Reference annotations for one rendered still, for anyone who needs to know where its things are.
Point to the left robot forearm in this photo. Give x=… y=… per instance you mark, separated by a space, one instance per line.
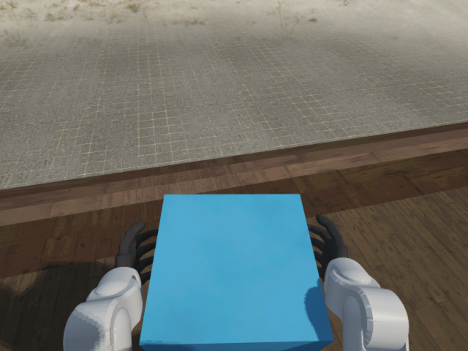
x=105 y=321

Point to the left robot hand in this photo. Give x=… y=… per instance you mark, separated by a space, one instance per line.
x=129 y=254

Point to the carton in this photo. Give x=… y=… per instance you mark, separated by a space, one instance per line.
x=234 y=273

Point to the right robot hand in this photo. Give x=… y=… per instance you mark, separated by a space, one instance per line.
x=333 y=246

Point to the right robot forearm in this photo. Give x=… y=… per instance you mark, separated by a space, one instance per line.
x=374 y=319

